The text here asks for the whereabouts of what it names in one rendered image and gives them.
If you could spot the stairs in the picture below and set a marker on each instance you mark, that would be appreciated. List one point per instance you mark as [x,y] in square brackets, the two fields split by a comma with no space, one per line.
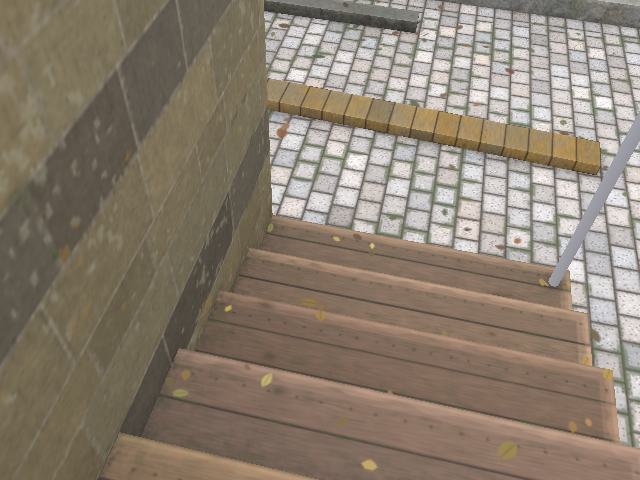
[346,355]

